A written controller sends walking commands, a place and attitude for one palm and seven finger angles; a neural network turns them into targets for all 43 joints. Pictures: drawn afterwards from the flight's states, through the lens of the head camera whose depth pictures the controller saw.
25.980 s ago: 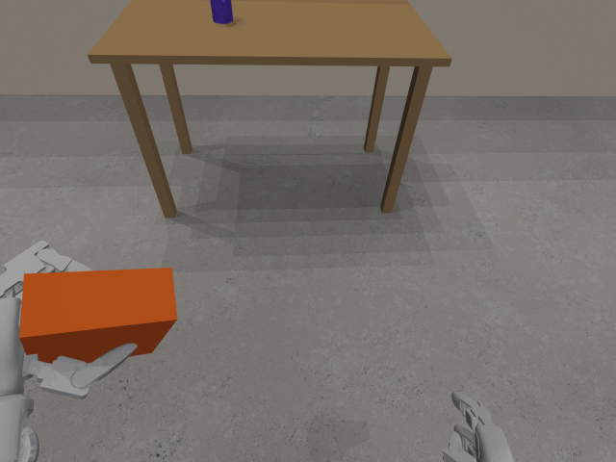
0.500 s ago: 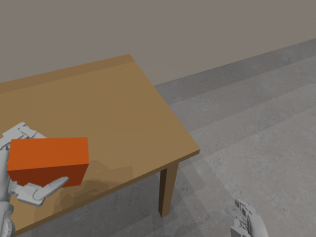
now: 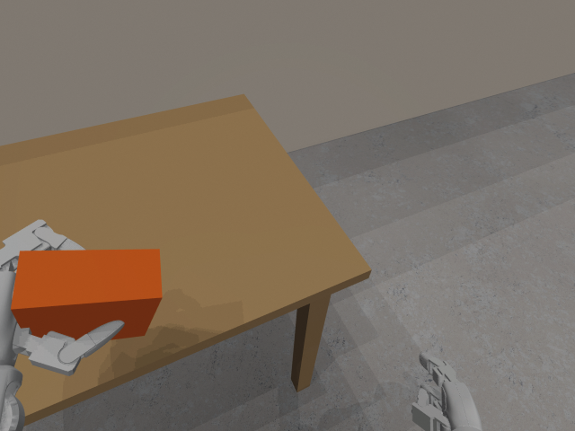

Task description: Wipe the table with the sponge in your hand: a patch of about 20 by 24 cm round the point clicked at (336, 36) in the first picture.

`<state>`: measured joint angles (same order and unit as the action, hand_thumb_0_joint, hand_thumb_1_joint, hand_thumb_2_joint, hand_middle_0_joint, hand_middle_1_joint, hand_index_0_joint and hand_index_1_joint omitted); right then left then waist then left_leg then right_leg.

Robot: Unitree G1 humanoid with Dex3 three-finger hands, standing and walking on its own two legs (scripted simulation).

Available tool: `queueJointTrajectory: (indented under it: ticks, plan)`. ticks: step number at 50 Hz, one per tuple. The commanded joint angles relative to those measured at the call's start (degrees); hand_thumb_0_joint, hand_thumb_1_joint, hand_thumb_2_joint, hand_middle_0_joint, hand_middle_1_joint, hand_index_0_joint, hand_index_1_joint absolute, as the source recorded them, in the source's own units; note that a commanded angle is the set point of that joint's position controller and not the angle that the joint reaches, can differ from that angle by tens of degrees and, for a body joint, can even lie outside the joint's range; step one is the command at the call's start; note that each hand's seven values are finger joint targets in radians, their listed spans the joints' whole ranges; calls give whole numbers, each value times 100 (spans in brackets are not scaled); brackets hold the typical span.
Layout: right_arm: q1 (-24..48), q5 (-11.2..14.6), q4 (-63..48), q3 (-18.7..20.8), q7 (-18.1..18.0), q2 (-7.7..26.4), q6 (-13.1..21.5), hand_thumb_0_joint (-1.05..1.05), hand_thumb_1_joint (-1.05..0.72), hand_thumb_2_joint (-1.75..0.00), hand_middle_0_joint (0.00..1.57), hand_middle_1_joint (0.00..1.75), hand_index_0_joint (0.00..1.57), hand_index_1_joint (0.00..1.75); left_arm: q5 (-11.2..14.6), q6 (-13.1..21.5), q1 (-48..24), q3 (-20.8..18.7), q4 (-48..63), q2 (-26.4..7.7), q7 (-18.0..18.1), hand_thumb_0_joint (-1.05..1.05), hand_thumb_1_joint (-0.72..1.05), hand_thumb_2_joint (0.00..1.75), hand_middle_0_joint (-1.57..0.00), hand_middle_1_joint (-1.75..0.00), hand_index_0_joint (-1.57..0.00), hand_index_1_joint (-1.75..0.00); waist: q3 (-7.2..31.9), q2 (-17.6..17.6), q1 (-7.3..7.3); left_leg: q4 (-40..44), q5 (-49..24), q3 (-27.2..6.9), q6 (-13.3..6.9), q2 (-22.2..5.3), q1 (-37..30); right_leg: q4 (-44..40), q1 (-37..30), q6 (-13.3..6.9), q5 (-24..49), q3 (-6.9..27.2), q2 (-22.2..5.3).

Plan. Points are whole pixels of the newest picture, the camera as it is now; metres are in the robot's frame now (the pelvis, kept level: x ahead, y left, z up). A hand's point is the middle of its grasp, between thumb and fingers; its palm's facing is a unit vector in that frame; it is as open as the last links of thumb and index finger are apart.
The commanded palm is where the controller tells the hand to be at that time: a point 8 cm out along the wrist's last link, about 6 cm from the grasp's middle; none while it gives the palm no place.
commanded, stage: shuffle to correct the standing spot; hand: left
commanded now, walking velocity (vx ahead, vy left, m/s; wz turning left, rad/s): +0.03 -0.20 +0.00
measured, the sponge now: (113, 299) +0.22 +0.21 +0.14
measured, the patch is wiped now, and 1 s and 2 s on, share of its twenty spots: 0.00 0.00 0.00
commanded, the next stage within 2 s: none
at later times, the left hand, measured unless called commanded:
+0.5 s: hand (66, 300) +0.21 +0.24 +0.16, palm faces +0.32 -0.87 -0.37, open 9.5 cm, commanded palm +0.16 +0.28 +0.18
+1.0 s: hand (77, 291) +0.22 +0.24 +0.15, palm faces +0.31 -0.88 -0.37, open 9.5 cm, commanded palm +0.17 +0.28 +0.18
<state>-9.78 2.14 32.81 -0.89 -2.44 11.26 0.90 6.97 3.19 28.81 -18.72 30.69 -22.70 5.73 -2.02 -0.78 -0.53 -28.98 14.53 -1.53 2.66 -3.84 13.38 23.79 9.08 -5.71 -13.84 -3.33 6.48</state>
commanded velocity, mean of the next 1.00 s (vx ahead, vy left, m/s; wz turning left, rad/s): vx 0.06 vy -0.19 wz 0.00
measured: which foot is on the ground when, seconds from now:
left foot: down 0.00-1.00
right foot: down 0.00-1.00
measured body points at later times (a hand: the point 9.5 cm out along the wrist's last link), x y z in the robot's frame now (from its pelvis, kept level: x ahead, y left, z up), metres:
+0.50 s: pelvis -0.01 +0.00 +0.00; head +0.00 +0.00 +0.45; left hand +0.18 +0.29 +0.18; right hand +0.17 -0.22 -0.08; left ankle +0.01 +0.15 -0.74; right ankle -0.01 -0.05 -0.74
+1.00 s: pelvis +0.00 +0.00 +0.00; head +0.01 +0.00 +0.45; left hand +0.20 +0.28 +0.18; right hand +0.18 -0.23 -0.08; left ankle +0.01 +0.15 -0.74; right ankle -0.01 -0.05 -0.74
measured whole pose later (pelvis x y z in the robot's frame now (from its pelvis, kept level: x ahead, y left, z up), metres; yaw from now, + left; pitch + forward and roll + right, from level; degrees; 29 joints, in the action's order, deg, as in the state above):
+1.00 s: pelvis +0.00 +0.00 +0.00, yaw -1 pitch -1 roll -1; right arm -9.9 2.4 32.8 -0.7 -2.6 11.6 0.3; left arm 6.8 2.4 28.4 -18.0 29.4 -22.3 6.1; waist -1.2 -1.3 0.1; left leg -29.1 15.0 -0.9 2.4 -3.9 13.1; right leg 23.8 8.9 -5.6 -14.1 -2.8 6.5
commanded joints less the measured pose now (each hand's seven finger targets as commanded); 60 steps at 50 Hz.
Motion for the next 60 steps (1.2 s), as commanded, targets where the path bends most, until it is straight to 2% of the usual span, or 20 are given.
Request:
queueJointTrajectory:
  ticks: [1, 5, 7, 10, 11, 15, 16, 17, 21, 22, 26, 27, 35, 36, 37, 40, 42, 48, 50, 60]
  plan:
    - [600, 17, -928, 296, -26, 714, 317, 0, -90, -90, 20, 30, 20, 30, 19, 398, -446, -738, 1207, -1009, 140, 0, 10, 130, -120, -160, -120, -160, 806, -398, 79, 280, -1129, -254, -504, -508, -413, -415, -7, 435, 1223, 717, -1029]
    - [567, 4, -958, 306, -11, 709, 318, 0, -90, -90, 20, 30, 20, 30, 31, 390, -449, -670, 1185, -897, 107, 0, 10, 130, -120, -160, -120, -160, 828, -174, 61, 183, -1037, -197, -480, -472, -339, -472, -56, 429, 1246, 760, -1061]
    - [588, -5, -936, 277, -11, 703, 317, 0, -90, -90, 20, 30, 20, 30, 22, 408, -485, -653, 1233, -907, 131, 0, 10, 130, -120, -160, -120, -160, 797, -404, 81, 312, -881, -258, -502, -486, -338, -476, 30, 401, 1018, 732, -1023]
    - [579, -4, -965, 292, -14, 693, 329, 0, -90, -90, 20, 30, 20, 30, 29, 403, -425, -715, 1201, -952, 129, 0, 10, 130, -120, -160, -120, -160, 766, -196, 63, 235, -810, -210, -484, -457, -296, -535, 23, 410, 1039, 804, -1056]
    - [593, 13, -931, 283, -20, 699, 322, 0, -90, -90, 20, 30, 20, 30, 25, 406, -440, -765, 1199, -1044, 154, 0, 10, 130, -120, -160, -120, -160, 777, -353, 87, 312, -741, -239, -485, -454, -304, -512, 31, 383, 930, 777, -1069]
    - [567, 3, -966, 283, -19, 698, 333, 0, -90, -90, 20, 30, 20, 30, 26, 407, -493, -677, 1206, -921, 145, 0, 10, 130, -120, -160, -120, -160, 712, -281, 77, 306, -529, -243, -483, -427, -243, -589, 83, 369, 777, 830, -1053]
    - [613, 30, -942, 272, -26, 707, 338, 0, -90, -90, 20, 30, 20, 30, 20, 413, -527, -694, 1223, -991, 169, 0, 10, 130, -120, -160, -120, -160, 648, -497, 105, 420, -382, -299, -488, -437, -243, -574, 171, 348, 597, 793, -1048]
    - [588, 3, -939, 256, -29, 693, 338, 0, -90, -90, 20, 30, 20, 30, 11, 430, -514, -660, 1203, -923, 173, 0, 10, 130, -120, -160, -120, -160, 656, -444, 90, 481, -282, -336, -511, -460, -198, -587, 148, 367, 493, 748, -986]
    - [598, 20, -930, 277, -42, 696, 353, 0, -90, -90, 20, 30, 20, 30, -10, 410, -468, -726, 1128, -1016, 192, 0, 10, 130, -120, -160, -120, -160, 666, -422, 94, 468, -345, -308, -519, -467, -260, -568, 156, 372, 580, 772, -1001]
    - [564, -2, -928, 261, -39, 697, 346, 0, -90, -90, 20, 30, 20, 30, -5, 399, -476, -597, 1087, -838, 176, 0, 10, 130, -120, -160, -120, -160, 654, -310, 96, 454, -313, -308, -522, -460, -225, -581, 149, 371, 558, 744, -962]
    - [584, 23, -911, 284, -45, 708, 355, 0, -90, -90, 20, 30, 20, 30, -8, 382, -541, -701, 1086, -1007, 196, 0, 10, 130, -120, -160, -120, -160, 736, -325, 101, 338, -425, -230, -508, -408, -321, -569, 145, 322, 667, 857, -1059]
    - [567, 0, -908, 274, -46, 690, 346, 0, -90, -90, 20, 30, 20, 30, -6, 384, -501, -630, 1066, -885, 189, 0, 10, 130, -120, -160, -120, -160, 754, -237, 95, 311, -460, -218, -523, -424, -318, -570, 134, 337, 695, 820, -1026]
    - [586, 19, -958, 306, -25, 693, 311, 0, -90, -90, 20, 30, 20, 30, 13, 372, -454, -682, 1248, -940, 161, 0, 10, 130, -120, -160, -120, -160, 926, -234, 76, 88, -1341, -178, -500, -460, -458, -389, -97, 339, 1542, 817, -1059]
    - [612, 33, -926, 295, -36, 696, 301, 0, -90, -90, 20, 30, 20, 30, 13, 362, -416, -737, 1168, -1032, 183, 0, 10, 130, -120, -160, -120, -160, 858, -390, 108, 158, -1248, -209, -507, -467, -457, -380, 0, 331, 1407, 818, -1070]
    - [584, 13, -924, 287, -33, 690, 287, 0, -90, -90, 20, 30, 20, 30, 13, 372, -428, -642, 1203, -892, 174, 0, 10, 130, -120, -160, -120, -160, 859, -368, 102, 184, -1218, -232, -510, -483, -417, -371, -27, 333, 1340, 767, -1025]
    - [584, 24, -952, 297, -28, 690, 265, 0, -90, -90, 20, 30, 20, 30, 28, 340, -406, -695, 1061, -927, 155, 0, 10, 130, -120, -160, -120, -160, 768, -140, 89, 77, -1084, -162, -492, -447, -342, -475, -3, 350, 1365, 856, -1064]
    - [601, 21, -928, 278, -33, 685, 246, 0, -90, -90, 20, 30, 20, 30, 27, 342, -452, -638, 1071, -894, 169, 0, 10, 130, -120, -160, -120, -160, 753, -285, 112, 139, -823, -168, -503, -429, -338, -494, 87, 326, 1093, 856, -1068]
    - [635, 21, -963, 287, -37, 706, 246, 0, -90, -90, 20, 30, 20, 30, 14, 353, -506, -668, 1202, -953, 180, 0, 10, 130, -120, -160, -120, -160, 806, -440, 87, 264, -1226, -301, -530, -523, -422, -405, 7, 368, 1277, 765, -987]
    - [608, 20, -975, 301, -28, 689, 245, 0, -90, -90, 20, 30, 20, 30, 14, 347, -461, -661, 1227, -932, 168, 0, 10, 130, -120, -160, -120, -160, 906, -323, 76, 135, -1381, -234, -514, -514, -471, -416, -86, 379, 1515, 805, -1033]
    - [630, 28, -974, 290, -20, 686, 222, 0, -90, -90, 20, 30, 20, 30, 38, 320, -507, -657, 1143, -945, 177, 0, 10, 130, -120, -160, -120, -160, 811, -252, 80, 164, -1040, -221, -491, -469, -394, -509, 15, 371, 1280, 873, -1072]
